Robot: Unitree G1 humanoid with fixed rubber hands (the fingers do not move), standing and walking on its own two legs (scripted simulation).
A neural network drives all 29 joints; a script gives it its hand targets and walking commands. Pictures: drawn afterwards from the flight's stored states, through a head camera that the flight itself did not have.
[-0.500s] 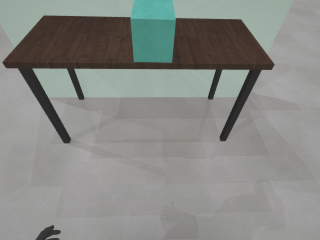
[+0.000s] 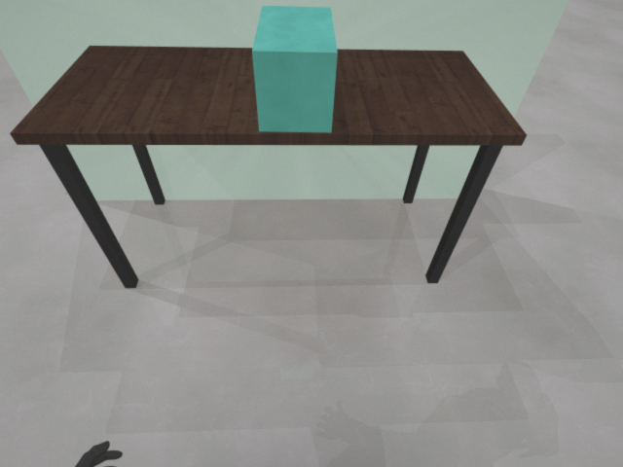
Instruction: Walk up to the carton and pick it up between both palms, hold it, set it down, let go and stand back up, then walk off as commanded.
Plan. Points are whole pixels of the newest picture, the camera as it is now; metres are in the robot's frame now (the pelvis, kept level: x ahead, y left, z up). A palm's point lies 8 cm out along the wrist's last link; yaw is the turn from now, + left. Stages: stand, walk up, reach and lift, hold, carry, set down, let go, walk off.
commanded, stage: stand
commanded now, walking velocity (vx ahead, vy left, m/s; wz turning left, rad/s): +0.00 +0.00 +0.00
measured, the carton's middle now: (296, 67) +1.03 +0.03 +0.04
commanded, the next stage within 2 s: none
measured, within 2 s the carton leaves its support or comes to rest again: neither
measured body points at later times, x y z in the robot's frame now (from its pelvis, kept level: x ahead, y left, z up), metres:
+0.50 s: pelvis +0.00 +0.00 +0.00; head +0.01 +0.00 +0.45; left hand +0.12 +0.30 -0.10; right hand +0.07 -0.31 -0.12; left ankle +0.01 +0.12 -0.73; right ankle +0.06 -0.12 -0.73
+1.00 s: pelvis +0.00 +0.00 +0.00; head +0.01 +0.01 +0.45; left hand +0.11 +0.30 -0.11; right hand +0.07 -0.31 -0.12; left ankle +0.01 +0.12 -0.73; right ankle +0.06 -0.12 -0.73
